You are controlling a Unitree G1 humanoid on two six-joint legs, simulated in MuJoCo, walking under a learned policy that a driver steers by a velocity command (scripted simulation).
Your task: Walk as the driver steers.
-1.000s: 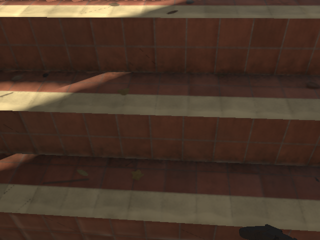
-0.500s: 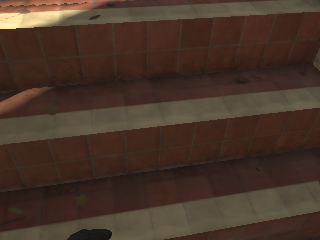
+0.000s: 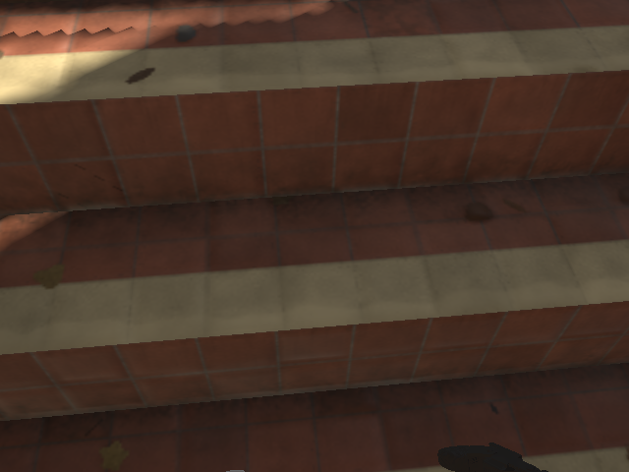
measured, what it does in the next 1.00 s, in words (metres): climbs, turning left: left foot 0.21 m higher, then right foot 0.20 m higher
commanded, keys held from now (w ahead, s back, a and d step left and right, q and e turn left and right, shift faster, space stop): w+q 1.00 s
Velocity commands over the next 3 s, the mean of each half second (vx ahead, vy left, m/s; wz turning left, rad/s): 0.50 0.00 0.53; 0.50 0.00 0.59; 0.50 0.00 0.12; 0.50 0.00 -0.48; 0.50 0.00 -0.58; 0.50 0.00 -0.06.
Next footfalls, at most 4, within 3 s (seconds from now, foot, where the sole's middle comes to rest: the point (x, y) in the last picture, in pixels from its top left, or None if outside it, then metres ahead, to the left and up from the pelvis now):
0.04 left None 0.14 0.10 -0.63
0.46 right None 0.31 -0.28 -0.43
1.06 left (230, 411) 0.39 0.10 -0.26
1.24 left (215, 460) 0.38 0.14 -0.43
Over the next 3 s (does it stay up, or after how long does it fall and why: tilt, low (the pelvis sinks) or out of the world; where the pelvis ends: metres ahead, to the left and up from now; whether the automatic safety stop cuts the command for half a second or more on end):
stays up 0.80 0.04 0.75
